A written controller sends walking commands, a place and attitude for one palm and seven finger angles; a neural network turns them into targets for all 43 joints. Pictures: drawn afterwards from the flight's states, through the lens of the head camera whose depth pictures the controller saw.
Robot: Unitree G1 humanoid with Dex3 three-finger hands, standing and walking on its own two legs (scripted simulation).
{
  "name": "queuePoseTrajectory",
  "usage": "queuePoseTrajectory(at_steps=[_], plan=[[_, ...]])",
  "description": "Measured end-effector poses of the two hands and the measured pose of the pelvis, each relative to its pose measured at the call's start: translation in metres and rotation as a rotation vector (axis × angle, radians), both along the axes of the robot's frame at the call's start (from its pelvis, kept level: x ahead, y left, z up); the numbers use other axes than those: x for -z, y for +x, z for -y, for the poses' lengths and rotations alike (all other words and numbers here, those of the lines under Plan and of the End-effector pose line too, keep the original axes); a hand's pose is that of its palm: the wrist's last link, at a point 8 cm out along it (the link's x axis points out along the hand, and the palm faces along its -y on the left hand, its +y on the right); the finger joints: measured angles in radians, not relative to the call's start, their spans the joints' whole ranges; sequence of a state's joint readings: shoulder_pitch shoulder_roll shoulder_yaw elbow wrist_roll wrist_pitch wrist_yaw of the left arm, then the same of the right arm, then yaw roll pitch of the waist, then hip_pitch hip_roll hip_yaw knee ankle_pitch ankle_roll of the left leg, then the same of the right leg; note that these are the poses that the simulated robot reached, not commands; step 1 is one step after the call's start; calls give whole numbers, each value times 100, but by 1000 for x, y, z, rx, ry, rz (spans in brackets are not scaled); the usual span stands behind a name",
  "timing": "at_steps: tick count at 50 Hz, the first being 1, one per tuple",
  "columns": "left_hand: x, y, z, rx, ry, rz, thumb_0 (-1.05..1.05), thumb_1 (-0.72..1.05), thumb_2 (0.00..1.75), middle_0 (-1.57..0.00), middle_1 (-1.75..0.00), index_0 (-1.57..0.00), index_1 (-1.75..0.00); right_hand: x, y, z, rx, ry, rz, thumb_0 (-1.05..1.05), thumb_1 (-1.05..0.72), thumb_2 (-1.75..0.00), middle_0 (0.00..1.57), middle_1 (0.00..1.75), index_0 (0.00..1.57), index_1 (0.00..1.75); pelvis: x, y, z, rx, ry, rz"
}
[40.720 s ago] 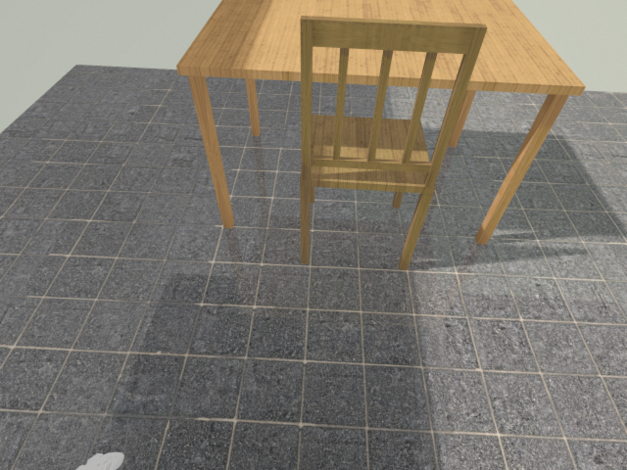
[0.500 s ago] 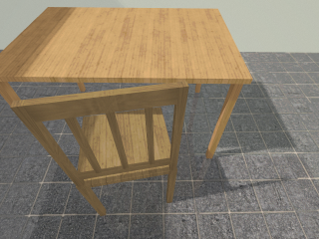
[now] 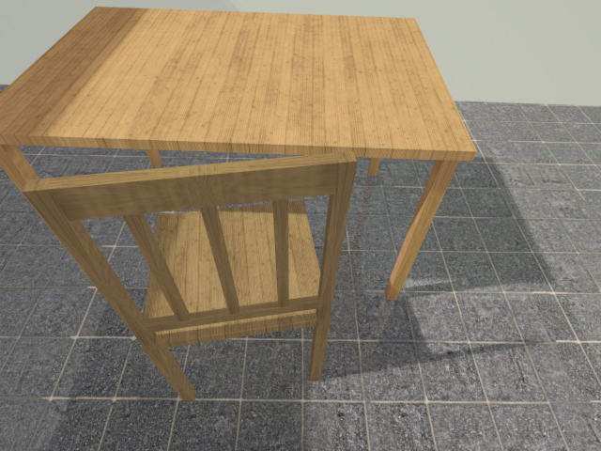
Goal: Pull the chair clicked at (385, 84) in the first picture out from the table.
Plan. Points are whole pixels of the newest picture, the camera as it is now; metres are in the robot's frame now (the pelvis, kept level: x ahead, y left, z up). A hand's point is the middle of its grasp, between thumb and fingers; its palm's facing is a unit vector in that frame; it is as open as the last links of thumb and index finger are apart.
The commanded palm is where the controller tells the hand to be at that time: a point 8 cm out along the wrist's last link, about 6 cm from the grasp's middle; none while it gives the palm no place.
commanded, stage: shuffle to correct the standing spot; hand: left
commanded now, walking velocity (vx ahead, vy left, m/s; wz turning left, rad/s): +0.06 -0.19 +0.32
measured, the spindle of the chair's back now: (223, 266) +0.42 +0.16 -0.07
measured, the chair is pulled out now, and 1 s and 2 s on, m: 0.18 0.18 0.18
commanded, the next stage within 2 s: come to a stop and stand still in 0.90 s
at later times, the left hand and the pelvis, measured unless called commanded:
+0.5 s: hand out of the picture -0.01 +0.11 -0.19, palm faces +0.16 -0.97 -0.16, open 7.4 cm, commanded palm none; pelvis +0.02 -0.05 -0.01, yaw +8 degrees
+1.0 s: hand out of the picture -0.01 +0.08 -0.19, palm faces +0.21 -0.96 -0.19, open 7.4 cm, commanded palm none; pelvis +0.00 -0.11 -0.01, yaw +12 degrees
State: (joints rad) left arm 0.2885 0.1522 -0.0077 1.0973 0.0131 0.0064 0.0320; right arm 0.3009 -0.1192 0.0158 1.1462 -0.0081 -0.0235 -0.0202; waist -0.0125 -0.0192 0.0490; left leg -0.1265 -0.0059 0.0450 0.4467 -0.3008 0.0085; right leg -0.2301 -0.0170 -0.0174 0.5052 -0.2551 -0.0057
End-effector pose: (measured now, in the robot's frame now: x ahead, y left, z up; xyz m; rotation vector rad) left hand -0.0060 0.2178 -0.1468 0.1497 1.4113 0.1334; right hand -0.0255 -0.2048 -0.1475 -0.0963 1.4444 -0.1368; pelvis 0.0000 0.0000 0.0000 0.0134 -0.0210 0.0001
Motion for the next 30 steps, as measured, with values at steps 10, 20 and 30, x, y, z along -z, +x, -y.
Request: queuePoseTrajectory(at_steps=[10, 20, 30], plan=[[4, -12, 18, -66, -6, -30, 1, 91, 90, -19, -30, -20, -30, 3, 18, 13, -38, -1, -26, 0, -91, -90, 20, 30, 20, 30, 4, 13, 15, -53, 2, -20], [11, -17, 46, -130, -14, -44, 1, 90, 90, -19, -30, -20, -30, 7, 61, 48, -92, -40, 14, 0, -91, -90, 20, 30, 20, 30, 10, 21, 40, -103, -6, -20], [14, -11, 64, -195, -9, 4, 1, 91, 90, -20, -30, -20, -30, 4, 90, 75, -173, -68, 43, 0, -91, -90, 20, 30, 20, 30, 11, 22, 62, -160, -6, -20]])
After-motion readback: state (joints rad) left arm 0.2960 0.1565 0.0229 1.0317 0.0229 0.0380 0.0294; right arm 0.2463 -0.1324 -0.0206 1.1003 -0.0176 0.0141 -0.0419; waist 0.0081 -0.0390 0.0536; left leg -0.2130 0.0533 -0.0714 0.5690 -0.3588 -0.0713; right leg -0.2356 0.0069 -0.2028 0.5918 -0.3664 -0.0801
